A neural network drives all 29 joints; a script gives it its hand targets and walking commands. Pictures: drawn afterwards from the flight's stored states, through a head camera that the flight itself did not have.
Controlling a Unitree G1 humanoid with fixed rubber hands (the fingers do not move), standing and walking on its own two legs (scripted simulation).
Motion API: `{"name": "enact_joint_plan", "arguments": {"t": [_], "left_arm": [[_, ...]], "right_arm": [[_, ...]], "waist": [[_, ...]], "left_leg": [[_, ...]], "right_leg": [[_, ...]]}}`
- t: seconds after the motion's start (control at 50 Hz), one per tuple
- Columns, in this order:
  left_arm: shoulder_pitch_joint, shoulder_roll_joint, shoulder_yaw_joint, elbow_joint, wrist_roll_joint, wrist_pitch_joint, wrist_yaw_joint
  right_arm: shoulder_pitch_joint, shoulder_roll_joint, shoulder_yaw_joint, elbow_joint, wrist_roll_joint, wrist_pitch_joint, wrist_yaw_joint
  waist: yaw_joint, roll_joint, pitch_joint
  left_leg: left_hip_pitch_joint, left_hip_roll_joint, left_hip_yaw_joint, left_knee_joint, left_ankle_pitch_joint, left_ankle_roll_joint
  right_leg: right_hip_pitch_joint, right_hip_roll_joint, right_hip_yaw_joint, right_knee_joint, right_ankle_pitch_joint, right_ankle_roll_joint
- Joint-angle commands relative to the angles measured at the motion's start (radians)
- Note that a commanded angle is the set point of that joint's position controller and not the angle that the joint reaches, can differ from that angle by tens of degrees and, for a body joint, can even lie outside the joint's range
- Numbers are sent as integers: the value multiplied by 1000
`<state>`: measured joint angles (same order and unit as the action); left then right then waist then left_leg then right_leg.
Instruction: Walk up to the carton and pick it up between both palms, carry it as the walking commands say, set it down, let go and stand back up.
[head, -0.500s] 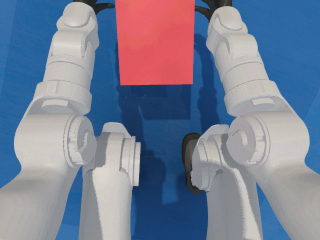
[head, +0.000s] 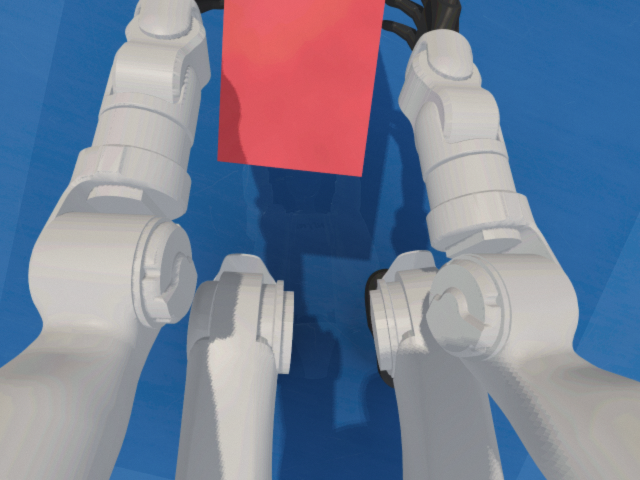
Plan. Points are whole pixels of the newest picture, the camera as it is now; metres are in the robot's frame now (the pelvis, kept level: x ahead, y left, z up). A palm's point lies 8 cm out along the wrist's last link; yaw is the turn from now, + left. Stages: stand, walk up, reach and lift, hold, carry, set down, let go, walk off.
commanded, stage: reach and lift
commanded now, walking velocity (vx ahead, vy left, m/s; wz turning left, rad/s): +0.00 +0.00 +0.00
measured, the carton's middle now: (304, 47) +0.55 +0.03 -0.23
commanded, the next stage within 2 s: none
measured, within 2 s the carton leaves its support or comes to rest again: neither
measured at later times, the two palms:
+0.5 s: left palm out of the picture +0.54 +0.14 -0.10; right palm (447, 19) +0.53 -0.08 -0.09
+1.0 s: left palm out of the picture +0.52 +0.14 -0.02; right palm (502, 5) +0.51 -0.09 -0.01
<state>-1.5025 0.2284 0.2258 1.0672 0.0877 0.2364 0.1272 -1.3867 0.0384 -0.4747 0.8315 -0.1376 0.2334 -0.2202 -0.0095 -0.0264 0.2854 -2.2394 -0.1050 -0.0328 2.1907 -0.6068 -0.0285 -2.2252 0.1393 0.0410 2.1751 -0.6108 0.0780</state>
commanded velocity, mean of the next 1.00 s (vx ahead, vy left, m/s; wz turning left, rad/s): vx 0.00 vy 0.00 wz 0.00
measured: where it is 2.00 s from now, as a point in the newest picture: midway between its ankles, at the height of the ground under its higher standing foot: (324, 349)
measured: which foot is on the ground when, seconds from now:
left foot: down 0.00-1.00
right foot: down 0.00-1.00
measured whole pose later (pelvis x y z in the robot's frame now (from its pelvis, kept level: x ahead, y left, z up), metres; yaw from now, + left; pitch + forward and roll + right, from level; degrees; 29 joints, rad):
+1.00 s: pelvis -0.01 +0.00 +0.08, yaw +2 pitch +43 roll -2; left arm -1.28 0.04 0.37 0.85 0.27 0.33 0.18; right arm -1.20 0.18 -0.58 0.63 -0.28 0.31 -0.24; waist -0.03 -0.02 0.01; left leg -2.13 -0.18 -0.10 1.90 -0.52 -0.06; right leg -2.10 0.15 0.07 1.89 -0.55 0.09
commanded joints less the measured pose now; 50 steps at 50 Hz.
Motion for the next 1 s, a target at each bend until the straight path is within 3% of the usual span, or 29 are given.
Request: {"name": "enact_joint_plan", "arguments": {"t": [0.0, 0.04, 0.06, 0.08, 0.14, 0.24, 0.26, 0.34, 0.4, 0.44, 0.46, 0.48, 0.52, 0.6, 0.62, 0.64, 0.66, 0.68, 0.72, 0.74, 0.76, 0.8, 0.82, 0.84, 0.9, 0.92, 0.94, 0.96, 0.98], "left_arm": [[-495, -1127, -241, -110, -83, -22, -296], [-529, -1134, -249, -132, -98, -22, -294], [-525, -1129, -256, -140, -90, -17, -294], [-529, -1154, -269, -187, -107, -23, -287], [-534, -1158, -291, -205, -104, -19, -280], [-537, -1139, -287, -222, -77, -6, -275], [-541, -1142, -297, -248, -76, -8, -271], [-518, -1182, -303, -239, -76, 6, -269], [-520, -1207, -344, -301, -93, 12, -262], [-484, -1216, -326, -246, -68, 28, -261], [-470, -1247, -318, -261, -62, 30, -258], [-477, -1242, -313, -240, -49, 37, -258], [-508, -1270, -352, -297, -76, 30, -254], [-410, -1302, -315, -239, -29, 42, -238], [-404, -1290, -295, -212, -7, 44, -235], [-407, -1268, -264, -214, 4, 37, -236], [-418, -1275, -275, -214, 4, 38, -238], [-439, -1286, -295, -271, -4, 27, -235], [-451, -1301, -314, -287, -23, 28, -225], [-435, -1266, -292, -248, -9, 30, -225], [-431, -1286, -294, -260, -1, 32, -226], [-416, -1271, -265, -219, 24, 39, -228], [-435, -1290, -264, -241, 21, 41, -229], [-437, -1293, -260, -218, 19, 43, -229], [-444, -1305, -243, -216, 38, 46, -229], [-418, -1298, -248, -222, 36, 47, -231], [-433, -1328, -258, -230, 30, 48, -230], [-410, -1297, -241, -211, 51, 50, -230], [-418, -1308, -250, -226, 41, 49, -234]], "right_arm": [[-682, 881, 430, -48, 64, -5, 290], [-729, 895, 455, -93, 64, 0, 280], [-739, 876, 471, -113, 81, -3, 277], [-756, 911, 500, -172, 102, -5, 268], [-735, 932, 532, -159, 110, 6, 263], [-666, 957, 521, -112, 90, 24, 264], [-679, 980, 542, -126, 102, 27, 265], [-675, 969, 536, -134, 88, 30, 262], [-692, 985, 576, -193, 116, 30, 258], [-662, 971, 543, -157, 88, 42, 266], [-675, 966, 540, -183, 84, 41, 271], [-601, 961, 515, -92, 53, 48, 276], [-598, 974, 529, -146, 66, 45, 282], [-593, 1017, 526, -147, 58, 49, 296], [-600, 969, 501, -139, 42, 46, 301], [-569, 960, 486, -88, 21, 51, 303], [-555, 984, 480, -107, 23, 48, 304], [-573, 1008, 502, -129, 30, 48, 305], [-629, 1007, 526, -195, 58, 42, 301], [-581, 1008, 521, -134, 44, 52, 299], [-596, 1017, 520, -164, 48, 47, 297], [-562, 1003, 487, -83, 7, 57, 297], [-582, 1022, 485, -128, 19, 56, 297], [-573, 998, 469, -95, 9, 60, 297], [-533, 1016, 437, -41, -17, 67, 302], [-557, 1034, 458, -86, 2, 67, 305], [-570, 1036, 464, -103, 1, 66, 304], [-580, 1049, 469, -89, 13, 67, 302], [-548, 1060, 471, -80, 3, 72, 298]], "waist": [[17, 18, -1100], [4, 7, -1180], [30, 20, -1199], [14, 6, -1283], [34, 12, -1340], [28, 35, -1307], [44, 38, -1367], [17, 46, -1368], [6, 69, -1489], [2, 113, -1408], [-5, 103, -1421], [-19, 104, -1378], [-46, 117, -1450], [-27, 127, -1431], [-18, 155, -1364], [-19, 107, -1300], [-36, 126, -1324], [-15, 108, -1394], [-18, 109, -1475], [-14, 97, -1406], [-10, 110, -1419], [-32, 67, -1352], [-17, 105, -1394], [-36, 104, -1369], [-31, 126, -1343], [-24, 113, -1370], [-42, 114, -1431], [3, 112, -1419], [-17, 88, -1423]], "left_leg": [[588, -77, 71, -198, 358, 26], [606, -83, 71, -203, 365, 23], [596, -84, 81, -203, 377, 16], [681, -89, 86, -214, 411, 14], [683, -92, 98, -218, 440, 11], [640, -85, 110, -247, 396, 6], [685, -92, 119, -242, 420, 6], [693, -93, 112, -266, 397, 2], [766, -94, 113, -265, 475, -5], [753, -96, 105, -295, 435, -12], [781, -95, 89, -311, 444, -12], [731, -95, 98, -316, 388, -20], [813, -92, 79, -328, 456, -28], [843, -94, 80, -369, 437, -24], [813, -93, 80, -374, 429, -27], [762, -94, 82, -372, 391, -21], [777, -91, 79, -383, 383, -24], [811, -100, 72, -385, 428, -27], [893, -97, 77, -398, 473, -26], [848, -99, 84, -394, 427, -21], [863, -102, 88, -411, 413, -18], [833, -104, 74, -430, 350, -19], [845, -105, 89, -438, 352, -25], [838, -100, 84, -446, 333, -26], [839, -103, 91, -464, 312, -27], [879, -102, 79, -479, 333, -27], [893, -104, 84, -474, 352, -28], [873, -103, 98, -467, 355, -26], [871, -109, 90, -483, 364, -24]], "right_leg": [[572, 59, -120, -169, 317, -63], [616, 64, -123, -173, 338, -58], [636, 54, -124, -173, 356, -53], [679, 66, -139, -179, 385, -50], [729, 60, -126, -195, 429, -46], [722, 60, -114, -219, 409, -49], [737, 63, -117, -222, 423, -48], [744, 61, -126, -246, 405, -45], [787, 63, -128, -249, 473, -45], [719, 63, -121, -266, 422, -49], [712, 57, -131, -274, 409, -50], [682, 59, -129, -278, 376, -57], [689, 65, -139, -283, 417, -54], [664, 69, -135, -319, 371, -48], [621, 62, -132, -320, 361, -50], [598, 62, -126, -339, 334, -57], [611, 72, -132, -342, 320, -55], [650, 68, -130, -343, 367, -53], [700, 65, -134, -359, 397, -40], [658, 68, -131, -363, 364, -44], [687, 73, -128, -370, 357, -41], [649, 66, -141, -392, 291, -41], [689, 74, -129, -401, 307, -47], [662, 69, -132, -411, 292, -49], [644, 74, -125, -429, 265, -54], [666, 74, -136, -435, 288, -47], [704, 75, -132, -444, 312, -47], [721, 68, -127, -450, 307, -40], [750, 73, -126, -458, 323, -37]]}}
